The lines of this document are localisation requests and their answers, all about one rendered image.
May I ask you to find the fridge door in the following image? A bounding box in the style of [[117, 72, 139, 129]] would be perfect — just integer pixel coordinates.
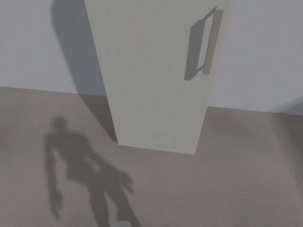
[[84, 0, 231, 153]]

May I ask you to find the handle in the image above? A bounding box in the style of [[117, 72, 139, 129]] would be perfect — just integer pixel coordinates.
[[203, 5, 224, 75]]

